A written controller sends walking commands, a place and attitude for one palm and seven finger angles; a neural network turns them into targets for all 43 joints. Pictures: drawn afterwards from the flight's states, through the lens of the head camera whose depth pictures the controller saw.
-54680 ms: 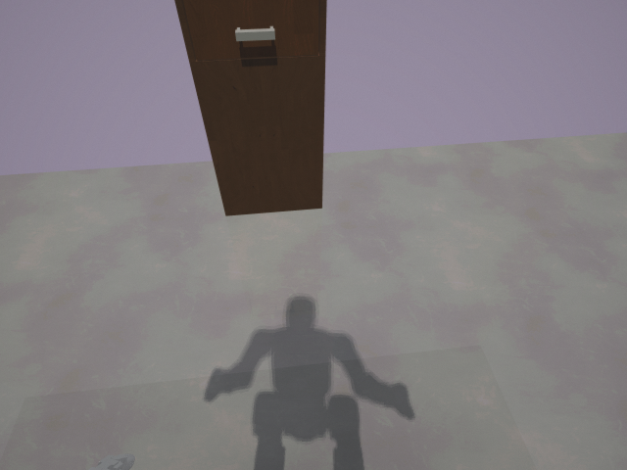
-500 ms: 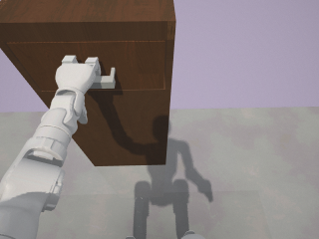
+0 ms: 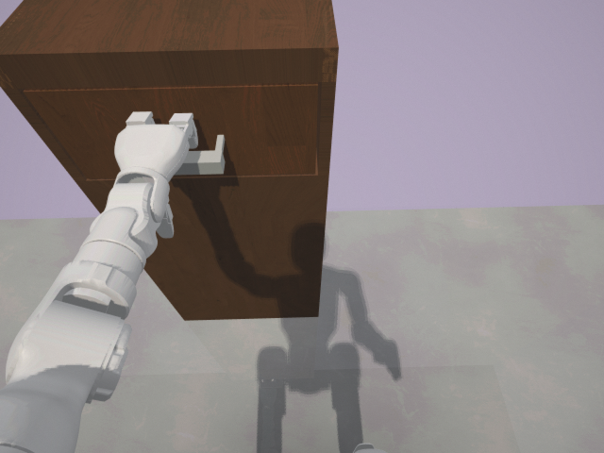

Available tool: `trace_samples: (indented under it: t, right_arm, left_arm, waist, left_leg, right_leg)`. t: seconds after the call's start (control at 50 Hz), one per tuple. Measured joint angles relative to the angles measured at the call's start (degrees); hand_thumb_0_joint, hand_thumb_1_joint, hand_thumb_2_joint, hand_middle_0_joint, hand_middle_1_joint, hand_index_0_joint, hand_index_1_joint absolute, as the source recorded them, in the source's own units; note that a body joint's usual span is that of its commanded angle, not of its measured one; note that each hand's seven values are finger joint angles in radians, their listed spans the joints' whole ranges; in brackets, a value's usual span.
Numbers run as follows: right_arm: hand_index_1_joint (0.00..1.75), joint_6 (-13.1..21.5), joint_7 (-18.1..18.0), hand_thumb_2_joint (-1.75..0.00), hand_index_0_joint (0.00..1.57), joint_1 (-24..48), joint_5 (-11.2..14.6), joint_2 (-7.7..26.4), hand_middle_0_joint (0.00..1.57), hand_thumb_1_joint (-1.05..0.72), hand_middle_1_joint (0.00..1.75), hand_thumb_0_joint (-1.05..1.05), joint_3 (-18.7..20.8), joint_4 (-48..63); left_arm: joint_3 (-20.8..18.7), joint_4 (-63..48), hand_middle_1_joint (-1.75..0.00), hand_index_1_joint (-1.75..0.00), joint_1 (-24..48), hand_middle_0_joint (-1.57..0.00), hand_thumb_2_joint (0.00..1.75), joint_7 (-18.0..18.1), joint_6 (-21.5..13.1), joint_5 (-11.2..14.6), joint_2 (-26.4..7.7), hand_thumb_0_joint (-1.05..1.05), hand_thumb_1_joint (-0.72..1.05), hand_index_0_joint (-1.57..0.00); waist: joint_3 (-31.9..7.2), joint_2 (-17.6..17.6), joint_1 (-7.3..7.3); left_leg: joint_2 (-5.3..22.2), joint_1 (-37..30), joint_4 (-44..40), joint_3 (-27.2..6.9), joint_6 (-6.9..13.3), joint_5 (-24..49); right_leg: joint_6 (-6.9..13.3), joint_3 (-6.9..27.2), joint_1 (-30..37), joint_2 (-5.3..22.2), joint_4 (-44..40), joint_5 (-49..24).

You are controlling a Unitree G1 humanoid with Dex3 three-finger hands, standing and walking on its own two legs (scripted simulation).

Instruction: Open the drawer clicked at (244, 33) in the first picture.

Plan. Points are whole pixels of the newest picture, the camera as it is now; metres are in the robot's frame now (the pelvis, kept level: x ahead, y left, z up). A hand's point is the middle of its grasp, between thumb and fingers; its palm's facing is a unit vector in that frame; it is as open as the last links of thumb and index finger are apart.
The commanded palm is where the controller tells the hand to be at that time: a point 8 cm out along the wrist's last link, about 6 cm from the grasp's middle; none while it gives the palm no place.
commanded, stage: lift the fingers back up to retry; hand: left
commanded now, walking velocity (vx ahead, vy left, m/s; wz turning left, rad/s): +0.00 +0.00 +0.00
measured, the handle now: (185, 152) +0.54 +0.17 +0.07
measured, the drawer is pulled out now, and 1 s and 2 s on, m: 0.00 0.00 0.00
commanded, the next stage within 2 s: re-aim the fingers above the handle in 0.56 s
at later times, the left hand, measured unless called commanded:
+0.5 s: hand (152, 142) +0.49 +0.19 +0.13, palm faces +0.02 +0.00 -1.00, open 13.7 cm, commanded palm +0.46 +0.19 +0.18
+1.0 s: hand (139, 145) +0.49 +0.21 +0.13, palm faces +0.02 +0.05 -1.00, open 13.9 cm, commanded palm +0.46 +0.18 +0.18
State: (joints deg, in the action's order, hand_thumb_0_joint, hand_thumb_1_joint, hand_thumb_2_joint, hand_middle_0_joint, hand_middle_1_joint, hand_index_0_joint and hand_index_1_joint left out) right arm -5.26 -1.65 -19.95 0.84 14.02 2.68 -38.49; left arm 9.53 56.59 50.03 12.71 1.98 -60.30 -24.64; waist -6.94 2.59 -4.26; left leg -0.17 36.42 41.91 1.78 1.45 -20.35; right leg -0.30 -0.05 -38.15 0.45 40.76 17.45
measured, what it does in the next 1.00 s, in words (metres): stands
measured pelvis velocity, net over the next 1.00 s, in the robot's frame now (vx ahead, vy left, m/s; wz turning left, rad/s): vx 0.02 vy -0.01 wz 0.00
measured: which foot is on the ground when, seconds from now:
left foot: down 0.00-1.00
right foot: down 0.00-1.00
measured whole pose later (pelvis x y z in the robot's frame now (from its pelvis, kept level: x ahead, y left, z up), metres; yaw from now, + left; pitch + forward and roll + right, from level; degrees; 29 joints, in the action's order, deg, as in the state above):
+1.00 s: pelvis +0.02 -0.01 +0.02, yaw +0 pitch +11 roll +1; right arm -7.7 -1.5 -14.4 1.6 13.9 1.5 -39.5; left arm 6.9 51.8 47.7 9.1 6.4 -59.1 -26.7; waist -5.5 3.9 -2.4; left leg 0.2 25.3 32.2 1.8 0.3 -17.6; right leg 0.7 0.0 -28.3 -0.1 33.5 16.0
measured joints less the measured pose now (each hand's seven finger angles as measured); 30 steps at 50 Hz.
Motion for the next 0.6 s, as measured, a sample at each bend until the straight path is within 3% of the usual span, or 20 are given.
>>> trace_samples:
  t: [0.18, 0.36, 0.52, 0.6]
  right_arm:
    - [0.3, -0.17, 0.31, -0.9, 0.2, 0.72, -0.35, 0.0, 0.21, -0.9, 0.3, 0.0, 0.47, -0.46]
    - [0.3, -1.45, 0.58, -0.9, 0.2, 2.84, 0.06, 0.08, 0.2, -0.9, 0.3, 0.0, 0.08, -0.19]
    - [0.3, -2.58, -0.33, -0.9, 0.2, 4.65, 1.15, 0.68, 0.2, -0.9, 0.3, 0.01, -0.74, 0.33]
    - [0.3, -3.05, -1.0, -0.9, 0.2, 5.31, 1.46, 1.43, 0.2, -0.9, 0.3, 0.01, -0.73, 1.41]
  left_arm:
    - [-0.75, -5.35, -1.21, -1.2, -2.36, -0.3, 0.3, -0.38, -2.54, 0.25, 2.06, 0.0, -0.49, -0.32]
    - [-3.46, -8.38, -1.22, -1.22, -5.22, -0.36, 0.3, -1.17, 0.52, 0.33, 2.1, 0.0, -0.49, -0.35]
    - [-2.23, -9.71, -1.2, -1.21, -4.93, -0.33, 0.3, -7.01, 3.93, 2.44, -0.62, 0.0, -0.49, -0.34]
    - [-0.33, -11.11, -1.2, -1.2, -6.49, -0.32, 0.3, -11.56, 2.51, 3.4, -1.44, 0.0, -0.49, -0.33]
  waist:
    - [0.37, 0.52, 0.24]
    - [0.52, 1.55, 0.87]
    - [0.82, 1.2, 2.24]
    - [1.25, 0.69, 2.74]
  left_leg:
    - [-0.06, -3.51, -2.37, 0.02, -0.06, -0.09]
    - [0.27, -8.58, -6.61, 0.72, -0.43, 0.7]
    - [0.4, -13.07, -10.27, -0.01, -1.06, 2.02]
    - [0.45, -14.2, -10.84, -0.66, -1.29, 2.3]
  right_leg:
    - [-0.01, 0.05, 3.37, 0.01, -2.13, 0.23]
    - [0.31, 0.75, 7.61, -0.42, -5.21, -0.24]
    - [0.89, 0.02, 11.94, -0.58, -7.98, -0.81]
    - [1.14, -0.63, 13.32, -0.6, -8.59, -0.87]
